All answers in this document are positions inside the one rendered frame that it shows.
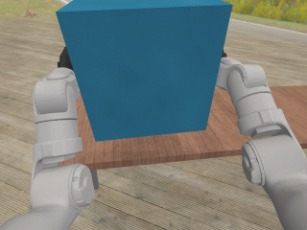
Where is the robot left forearm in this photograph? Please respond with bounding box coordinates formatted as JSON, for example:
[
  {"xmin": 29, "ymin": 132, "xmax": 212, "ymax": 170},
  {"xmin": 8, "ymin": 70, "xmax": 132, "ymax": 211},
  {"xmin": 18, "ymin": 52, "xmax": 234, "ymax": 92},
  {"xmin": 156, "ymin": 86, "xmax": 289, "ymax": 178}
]
[{"xmin": 30, "ymin": 67, "xmax": 83, "ymax": 206}]

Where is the robot right forearm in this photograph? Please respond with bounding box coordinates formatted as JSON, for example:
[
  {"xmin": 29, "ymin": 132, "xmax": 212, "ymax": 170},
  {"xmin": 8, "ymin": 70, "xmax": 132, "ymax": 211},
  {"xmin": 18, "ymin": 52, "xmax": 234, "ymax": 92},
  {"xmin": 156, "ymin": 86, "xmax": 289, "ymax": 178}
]
[{"xmin": 216, "ymin": 57, "xmax": 307, "ymax": 172}]

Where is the robot left upper arm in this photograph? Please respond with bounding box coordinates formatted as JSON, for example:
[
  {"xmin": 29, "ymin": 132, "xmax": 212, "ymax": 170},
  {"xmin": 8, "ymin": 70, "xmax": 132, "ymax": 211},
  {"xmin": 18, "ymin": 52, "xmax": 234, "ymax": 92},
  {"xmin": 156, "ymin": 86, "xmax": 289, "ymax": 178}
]
[{"xmin": 0, "ymin": 163, "xmax": 95, "ymax": 230}]

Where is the carton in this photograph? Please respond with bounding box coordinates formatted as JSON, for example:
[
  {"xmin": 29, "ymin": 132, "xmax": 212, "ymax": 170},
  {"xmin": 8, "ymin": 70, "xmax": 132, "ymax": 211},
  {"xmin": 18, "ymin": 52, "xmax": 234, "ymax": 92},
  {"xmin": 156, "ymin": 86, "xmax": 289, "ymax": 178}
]
[{"xmin": 56, "ymin": 0, "xmax": 233, "ymax": 142}]

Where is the right robot hand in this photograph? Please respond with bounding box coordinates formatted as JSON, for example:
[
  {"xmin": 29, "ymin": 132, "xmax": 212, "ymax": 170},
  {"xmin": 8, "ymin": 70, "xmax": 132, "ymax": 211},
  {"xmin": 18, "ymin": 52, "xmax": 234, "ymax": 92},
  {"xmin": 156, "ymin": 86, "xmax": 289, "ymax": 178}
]
[{"xmin": 222, "ymin": 49, "xmax": 227, "ymax": 58}]

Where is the left robot hand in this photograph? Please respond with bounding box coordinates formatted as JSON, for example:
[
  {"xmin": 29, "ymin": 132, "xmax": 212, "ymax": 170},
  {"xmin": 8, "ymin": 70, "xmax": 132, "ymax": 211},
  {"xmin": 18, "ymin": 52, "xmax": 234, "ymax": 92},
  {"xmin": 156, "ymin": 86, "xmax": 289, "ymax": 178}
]
[{"xmin": 58, "ymin": 46, "xmax": 74, "ymax": 72}]

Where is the table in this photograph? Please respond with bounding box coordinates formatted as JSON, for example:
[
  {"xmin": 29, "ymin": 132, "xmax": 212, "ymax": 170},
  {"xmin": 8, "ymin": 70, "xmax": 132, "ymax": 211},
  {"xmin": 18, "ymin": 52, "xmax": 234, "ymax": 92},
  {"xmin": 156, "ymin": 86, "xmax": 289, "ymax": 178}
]
[{"xmin": 58, "ymin": 85, "xmax": 307, "ymax": 190}]

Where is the robot right upper arm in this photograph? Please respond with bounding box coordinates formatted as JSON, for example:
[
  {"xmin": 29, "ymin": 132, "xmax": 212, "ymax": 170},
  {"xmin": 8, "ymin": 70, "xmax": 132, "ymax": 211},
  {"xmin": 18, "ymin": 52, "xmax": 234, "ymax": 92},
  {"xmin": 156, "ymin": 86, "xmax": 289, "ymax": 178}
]
[{"xmin": 241, "ymin": 134, "xmax": 307, "ymax": 230}]

